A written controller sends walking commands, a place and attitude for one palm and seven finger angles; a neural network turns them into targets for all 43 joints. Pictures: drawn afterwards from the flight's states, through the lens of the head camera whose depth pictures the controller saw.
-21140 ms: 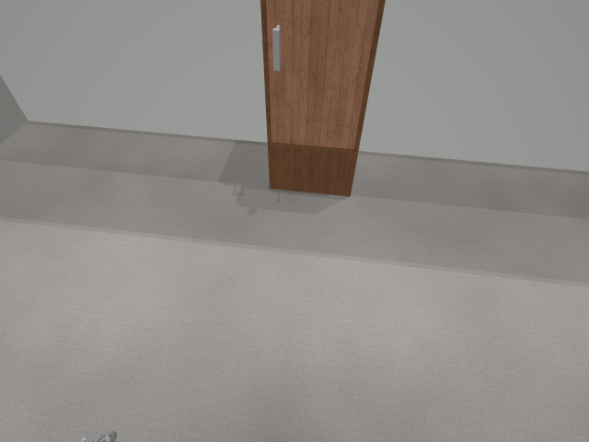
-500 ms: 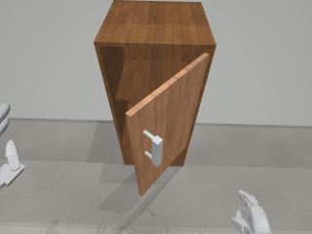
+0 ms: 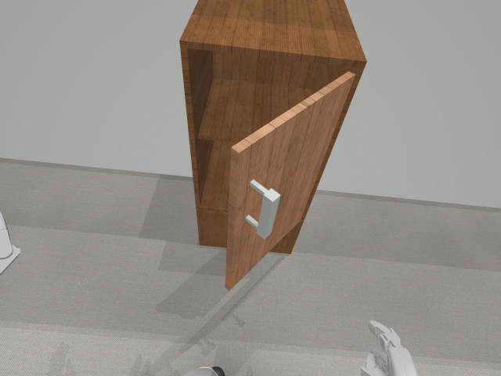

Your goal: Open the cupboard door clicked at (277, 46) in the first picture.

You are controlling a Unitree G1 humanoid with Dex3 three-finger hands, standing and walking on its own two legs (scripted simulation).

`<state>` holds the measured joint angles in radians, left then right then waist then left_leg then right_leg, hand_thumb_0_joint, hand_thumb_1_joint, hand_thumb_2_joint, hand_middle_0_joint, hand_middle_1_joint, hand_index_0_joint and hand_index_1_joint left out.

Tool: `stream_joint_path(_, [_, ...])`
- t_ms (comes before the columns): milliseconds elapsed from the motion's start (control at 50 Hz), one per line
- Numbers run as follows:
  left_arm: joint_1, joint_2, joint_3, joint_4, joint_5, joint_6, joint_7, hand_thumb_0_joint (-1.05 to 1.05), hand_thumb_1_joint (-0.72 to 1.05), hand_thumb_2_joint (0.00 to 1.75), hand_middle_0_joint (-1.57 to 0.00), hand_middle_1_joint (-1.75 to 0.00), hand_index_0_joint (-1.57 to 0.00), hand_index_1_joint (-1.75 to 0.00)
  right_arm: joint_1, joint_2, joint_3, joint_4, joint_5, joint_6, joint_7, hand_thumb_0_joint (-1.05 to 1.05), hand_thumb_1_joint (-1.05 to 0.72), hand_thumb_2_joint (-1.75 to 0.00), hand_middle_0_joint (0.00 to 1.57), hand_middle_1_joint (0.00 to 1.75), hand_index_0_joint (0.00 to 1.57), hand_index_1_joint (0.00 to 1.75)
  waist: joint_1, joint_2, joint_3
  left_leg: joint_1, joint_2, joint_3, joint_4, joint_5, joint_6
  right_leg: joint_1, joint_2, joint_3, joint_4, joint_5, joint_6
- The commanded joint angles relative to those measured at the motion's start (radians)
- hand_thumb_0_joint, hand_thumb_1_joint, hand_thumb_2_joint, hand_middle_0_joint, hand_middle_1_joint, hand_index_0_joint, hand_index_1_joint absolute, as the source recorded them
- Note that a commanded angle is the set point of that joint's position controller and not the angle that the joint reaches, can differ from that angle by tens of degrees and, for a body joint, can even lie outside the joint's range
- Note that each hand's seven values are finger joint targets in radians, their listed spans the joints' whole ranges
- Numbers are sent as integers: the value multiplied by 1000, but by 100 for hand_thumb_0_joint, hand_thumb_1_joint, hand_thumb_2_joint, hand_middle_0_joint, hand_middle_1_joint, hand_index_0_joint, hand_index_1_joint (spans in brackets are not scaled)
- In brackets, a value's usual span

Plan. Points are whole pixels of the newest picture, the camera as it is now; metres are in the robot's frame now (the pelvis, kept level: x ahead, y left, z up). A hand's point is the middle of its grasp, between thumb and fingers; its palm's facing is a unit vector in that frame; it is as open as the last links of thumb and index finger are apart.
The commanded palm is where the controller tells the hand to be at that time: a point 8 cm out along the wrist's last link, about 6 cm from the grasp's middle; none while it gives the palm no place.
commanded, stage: step back with the hand held close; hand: left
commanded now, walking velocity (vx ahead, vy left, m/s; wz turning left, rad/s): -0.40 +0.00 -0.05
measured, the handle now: (259, 209) +0.43 +0.00 -0.03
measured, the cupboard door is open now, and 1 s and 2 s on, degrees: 51 51 51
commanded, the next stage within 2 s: stop stepping back and stand still in 0.40 s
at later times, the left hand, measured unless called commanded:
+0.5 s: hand out of the picture +0.15 +0.27 +0.17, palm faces +0.36 -0.83 -0.43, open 7.4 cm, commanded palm +0.08 +0.30 +0.18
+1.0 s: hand out of the picture +0.05 +0.27 +0.16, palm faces +0.46 -0.82 -0.34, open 7.4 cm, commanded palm -0.01 +0.31 +0.18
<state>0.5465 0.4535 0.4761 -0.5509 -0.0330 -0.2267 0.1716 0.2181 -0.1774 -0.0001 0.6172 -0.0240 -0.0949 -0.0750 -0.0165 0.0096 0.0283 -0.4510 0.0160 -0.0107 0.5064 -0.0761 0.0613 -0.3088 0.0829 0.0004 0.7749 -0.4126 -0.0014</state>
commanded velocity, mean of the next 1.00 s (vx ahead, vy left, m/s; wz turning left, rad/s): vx -0.09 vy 0.00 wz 0.01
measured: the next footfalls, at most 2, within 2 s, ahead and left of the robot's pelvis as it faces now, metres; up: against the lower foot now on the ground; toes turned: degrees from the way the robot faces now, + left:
right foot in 0.10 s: -0.08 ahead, -0.13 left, +0.00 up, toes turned -1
left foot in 0.44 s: +0.05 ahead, +0.07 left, +0.00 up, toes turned -5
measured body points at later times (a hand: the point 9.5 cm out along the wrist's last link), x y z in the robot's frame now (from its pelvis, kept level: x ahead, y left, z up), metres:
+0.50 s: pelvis -0.08 +0.01 +0.00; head -0.06 +0.04 +0.45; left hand +0.12 +0.31 +0.19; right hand +0.08 -0.25 -0.07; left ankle +0.01 +0.08 -0.73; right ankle -0.12 -0.12 -0.72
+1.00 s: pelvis -0.16 +0.01 +0.00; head -0.19 +0.03 +0.45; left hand +0.02 +0.31 +0.18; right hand -0.05 -0.25 -0.09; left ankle -0.14 +0.13 -0.74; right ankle -0.22 -0.08 -0.73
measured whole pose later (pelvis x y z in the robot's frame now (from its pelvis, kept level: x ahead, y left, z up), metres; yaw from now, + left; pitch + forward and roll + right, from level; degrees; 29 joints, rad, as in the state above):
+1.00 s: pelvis -0.16 +0.01 +0.00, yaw -2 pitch -1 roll +0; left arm 0.48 0.35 0.38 -0.41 -0.03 -0.16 0.17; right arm 0.30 -0.24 0.00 0.72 -0.01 -0.12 -0.11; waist 0.00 -0.02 -0.07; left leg -0.27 0.02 0.03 0.57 -0.29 0.01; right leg -0.16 0.00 -0.08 0.56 -0.38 -0.02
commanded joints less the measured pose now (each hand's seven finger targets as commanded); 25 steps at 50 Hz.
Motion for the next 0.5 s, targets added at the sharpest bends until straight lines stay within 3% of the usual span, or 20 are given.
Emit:
stream_joint_path(0, [23,120,55,-219,-28,-52,2,0,90,90,-20,-30,-20,-30,-120,-156,-50,-131,-4,-66,11,0,-90,-90,20,30,20,30,26,205,-163,126,201,-214,-316,-268,16,100,-14,-9,-250,-40,-28])
stream_joint_path(40, [-2,148,54,-214,-26,-60,-9,0,90,90,-20,-30,-20,-30,-108,-154,-51,-108,-9,-49,14,0,-90,-90,20,30,20,30,18,137,-182,243,156,-134,-180,-24,-31,72,-79,60,-478,145,-57])
stream_joint_path(80, [-74,189,71,-208,-34,-80,-12,0,90,90,-20,-30,-20,-30,-131,-152,-44,-102,-5,-37,6,0,-90,-90,20,30,20,30,11,40,-204,367,99,-34,-45,34,-65,-52,-176,135,-479,299,-75])
stream_joint_path(100, [-89,191,74,-189,-33,-85,-9,0,90,90,-20,-30,-20,-30,-131,-143,-43,-99,-4,-34,0,0,-90,-90,20,30,20,30,7,34,-240,437,86,-3,-42,135,-69,-74,-170,97,-449,371,-57])
stream_joint_path(120, [-113,156,35,-207,-35,-78,-13,0,90,90,-20,-30,-20,-30,-124,-151,-58,-102,18,-37,-5,0,-90,-90,20,30,20,30,-2,-21,-292,502,82,-2,-16,231,-53,-52,-124,45,-412,454,-9])
stream_joint_path(140, [-93,200,71,-226,-38,-71,-15,0,90,90,-20,-30,-20,-30,-144,-157,-59,-120,26,-38,-8,0,-90,-90,20,30,20,30,8,-30,-311,538,90,-15,-15,245,-38,-62,-100,33,-383,463,16])
stream_joint_path(160, [-41,208,95,-213,-50,-62,-18,0,90,90,-20,-30,-20,-30,-155,-156,-57,-141,27,-34,-9,0,-90,-90,20,30,20,30,17,9,-306,513,98,-36,-39,218,-24,-50,-85,25,-359,394,21])
stream_joint_path(200, [12,216,120,-215,-62,-58,-27,0,90,90,-20,-30,-20,-30,-183,-155,-52,-167,21,-22,-4,0,-90,-90,20,30,20,30,26,111,-241,395,108,-62,-119,8,-27,-51,-63,21,-366,175,-6])
stream_joint_path(240, [41,228,134,-202,-69,-67,-29,0,90,90,-20,-30,-20,-30,-202,-154,-51,-180,16,-13,-3,0,-90,-90,20,30,20,30,19,126,-134,296,83,-59,-103,-189,-59,-120,-103,63,-447,-14,-56])
stream_joint_path(280, [47,229,122,-182,-67,-73,-22,0,90,90,-20,-30,-20,-30,-166,-142,-52,-158,18,-5,-5,0,-90,-90,20,30,20,30,6,-28,-91,377,-3,-16,203,-196,-110,-357,-261,226,-616,-192,-136])
stream_joint_path(300, [32,222,111,-159,-54,-66,-15,0,90,90,-20,-30,-20,-30,-163,-134,-50,-145,13,-3,-4,0,-90,-90,20,30,20,30,9,-106,-46,345,-39,-1,355,-202,-115,-407,-329,252,-649,-134,-161])
stream_joint_path(320, [1,203,96,-122,-36,-56,-13,0,90,90,-20,-30,-20,-30,-172,-130,-49,-137,7,0,-5,0,-90,-90,20,30,20,30,15,-141,-1,226,-40,-13,426,-234,-102,-339,-337,233,-607,96,-166])
stream_joint_path(340, [-48,170,50,-120,-22,-56,-18,0,90,90,-20,-30,-20,-30,-185,-125,-38,-130,5,2,-10,0,-90,-90,20,30,20,30,2,-99,51,148,-22,-37,362,-249,-90,-259,-329,211,-554,324,-160])
stream_joint_path(360, [-86,191,64,-104,-13,-51,-18,0,90,90,-20,-30,-20,-30,-173,-119,-23,-137,2,1,-18,0,-90,-90,20,30,20,30,5,-89,77,98,0,-47,165,-234,-84,-126,-269,146,-476,519,-115])
stream_joint_path(380, [-119,183,43,-111,-10,-47,-21,0,90,90,-20,-30,-20,-30,-159,-144,-16,-135,9,1,-31,0,-90,-90,20,30,20,30,-6,-38,81,120,-1,-38,-54,-19,-76,-52,-180,81,-377,606,-50])
stream_joint_path(400, [-151,190,44,-132,-10,-50,-24,0,90,90,-20,-30,-20,-30,-151,-174,-27,-138,18,-2,-38,0,-90,-90,20,30,20,30,7,58,19,226,62,-92,-165,364,-52,-25,-75,24,-291,545,11])
stream_joint_path(420, [-161,211,53,-148,-20,-61,-25,0,90,90,-20,-30,-20,-30,-129,-185,-41,-137,28,-14,-32,0,-90,-90,20,30,20,30,27,113,-96,353,158,-158,-174,572,-18,-6,-27,19,-198,324,17])
stream_joint_path(440, [-102,213,50,-118,-25,-65,-27,0,90,90,-20,-30,-20,-30,-142,-175,-43,-144,16,-30,-23,0,-90,-90,20,30,20,30,34,222,-169,416,233,-248,-208,653,11,-56,-4,35,-67,-6,1])
stream_joint_path(460, [-52,183,47,-165,-34,-65,-33,0,90,90,-20,-30,-20,-30,-130,-163,-47,-150,-1,-47,-7,0,-90,-90,20,30,20,30,49,270,-279,378,281,-332,-259,497,2,-2,7,69,93,-167,-3])
stream_joint_path(480, [-82,176,35,-252,-30,-71,-32,0,90,90,-20,-30,-20,-30,-124,-170,-57,-144,-5,-60,3,0,-90,-90,20,30,20,30,48,237,-310,345,301,-331,-262,354,37,13,-3,103,175,-165,-7])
